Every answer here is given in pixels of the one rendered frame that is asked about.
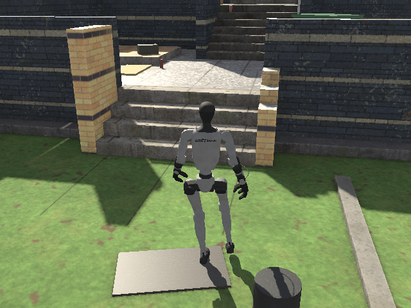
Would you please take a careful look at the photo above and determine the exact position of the right robot hand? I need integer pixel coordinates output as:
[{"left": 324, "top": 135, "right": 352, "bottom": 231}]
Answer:
[{"left": 233, "top": 183, "right": 249, "bottom": 200}]

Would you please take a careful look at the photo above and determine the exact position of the robot right upper arm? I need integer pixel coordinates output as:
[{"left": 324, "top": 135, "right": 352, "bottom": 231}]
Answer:
[{"left": 220, "top": 130, "right": 238, "bottom": 166}]

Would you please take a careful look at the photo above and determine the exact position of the robot left upper arm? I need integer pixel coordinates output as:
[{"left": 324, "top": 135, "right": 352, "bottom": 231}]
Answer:
[{"left": 176, "top": 129, "right": 193, "bottom": 164}]

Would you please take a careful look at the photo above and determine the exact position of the left robot hand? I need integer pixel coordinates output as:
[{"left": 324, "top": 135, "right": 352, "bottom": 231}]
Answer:
[{"left": 173, "top": 171, "right": 188, "bottom": 182}]

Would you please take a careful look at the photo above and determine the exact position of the robot right forearm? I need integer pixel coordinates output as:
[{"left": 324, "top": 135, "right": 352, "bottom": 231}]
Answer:
[{"left": 232, "top": 156, "right": 246, "bottom": 185}]

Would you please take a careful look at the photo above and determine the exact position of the left robot thigh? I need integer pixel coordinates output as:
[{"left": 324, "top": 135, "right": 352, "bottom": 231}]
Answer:
[{"left": 184, "top": 178, "right": 205, "bottom": 223}]

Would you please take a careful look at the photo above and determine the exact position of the robot left forearm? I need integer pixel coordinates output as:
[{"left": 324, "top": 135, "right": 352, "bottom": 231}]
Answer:
[{"left": 173, "top": 154, "right": 183, "bottom": 174}]

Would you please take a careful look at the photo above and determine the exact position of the humanoid robot torso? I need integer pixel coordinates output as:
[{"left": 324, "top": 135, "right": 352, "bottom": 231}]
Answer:
[{"left": 191, "top": 126, "right": 221, "bottom": 193}]

